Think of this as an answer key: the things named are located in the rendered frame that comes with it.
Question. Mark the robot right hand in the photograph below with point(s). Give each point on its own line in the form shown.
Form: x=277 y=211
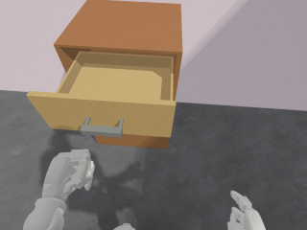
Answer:
x=249 y=220

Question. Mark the left robot forearm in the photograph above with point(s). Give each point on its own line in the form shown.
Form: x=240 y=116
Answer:
x=47 y=215

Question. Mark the cabinet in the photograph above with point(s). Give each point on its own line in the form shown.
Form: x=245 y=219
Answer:
x=130 y=28

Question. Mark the drawer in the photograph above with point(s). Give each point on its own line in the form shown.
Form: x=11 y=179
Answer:
x=108 y=87

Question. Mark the handle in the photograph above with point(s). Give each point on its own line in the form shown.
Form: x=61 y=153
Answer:
x=105 y=131

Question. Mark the robot left hand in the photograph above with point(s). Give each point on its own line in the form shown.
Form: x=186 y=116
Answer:
x=75 y=164

